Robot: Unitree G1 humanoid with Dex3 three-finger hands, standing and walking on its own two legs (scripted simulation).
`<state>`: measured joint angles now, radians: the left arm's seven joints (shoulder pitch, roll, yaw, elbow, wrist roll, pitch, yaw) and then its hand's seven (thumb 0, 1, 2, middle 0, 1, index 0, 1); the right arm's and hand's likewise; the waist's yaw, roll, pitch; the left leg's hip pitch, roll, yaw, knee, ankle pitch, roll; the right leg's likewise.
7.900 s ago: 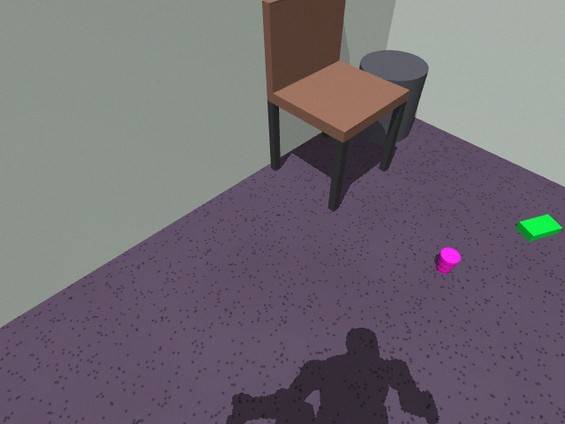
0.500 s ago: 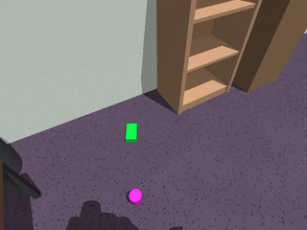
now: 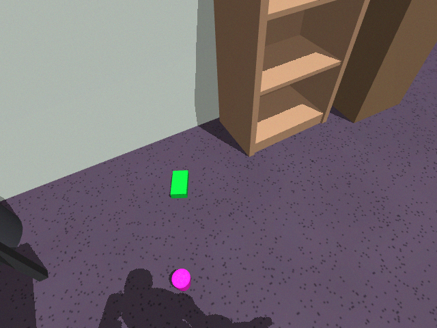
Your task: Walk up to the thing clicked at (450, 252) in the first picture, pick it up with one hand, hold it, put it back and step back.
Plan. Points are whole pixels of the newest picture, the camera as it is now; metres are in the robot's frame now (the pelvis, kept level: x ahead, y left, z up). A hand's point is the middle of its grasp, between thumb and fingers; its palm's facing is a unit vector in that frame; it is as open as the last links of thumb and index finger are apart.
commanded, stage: walk up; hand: left
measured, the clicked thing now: (182, 281) +0.41 +0.21 -0.72
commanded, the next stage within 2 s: stand in 1.38 s
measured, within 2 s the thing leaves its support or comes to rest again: neither
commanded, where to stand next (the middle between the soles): +0.03 +0.02 m, yaw +1 degrees
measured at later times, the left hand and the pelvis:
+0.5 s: hand out of the picture +0.12 +0.26 -0.14, palm faces +0.03 -0.93 -0.36, open 7.4 cm; pelvis +0.02 +0.01 +0.01, yaw +0 degrees
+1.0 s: hand out of the picture +0.07 +0.27 -0.15, palm faces -0.01 -0.95 -0.32, open 7.4 cm; pelvis +0.01 +0.02 +0.01, yaw +0 degrees
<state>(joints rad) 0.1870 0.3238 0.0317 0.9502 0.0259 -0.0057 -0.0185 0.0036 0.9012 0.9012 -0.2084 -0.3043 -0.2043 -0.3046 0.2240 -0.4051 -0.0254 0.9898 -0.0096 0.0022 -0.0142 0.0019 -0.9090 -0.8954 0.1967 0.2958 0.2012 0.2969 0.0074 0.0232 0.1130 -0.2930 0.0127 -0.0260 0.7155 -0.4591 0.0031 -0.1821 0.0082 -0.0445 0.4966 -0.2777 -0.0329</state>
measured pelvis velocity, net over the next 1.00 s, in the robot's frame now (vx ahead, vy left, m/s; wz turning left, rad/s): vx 0.01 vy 0.02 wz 0.01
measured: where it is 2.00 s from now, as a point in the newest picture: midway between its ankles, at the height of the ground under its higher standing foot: outside the picture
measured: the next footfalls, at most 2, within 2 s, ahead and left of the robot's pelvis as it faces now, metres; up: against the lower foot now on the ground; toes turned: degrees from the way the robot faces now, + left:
left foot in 0.06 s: +0.06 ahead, +0.13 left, +0.00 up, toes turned -1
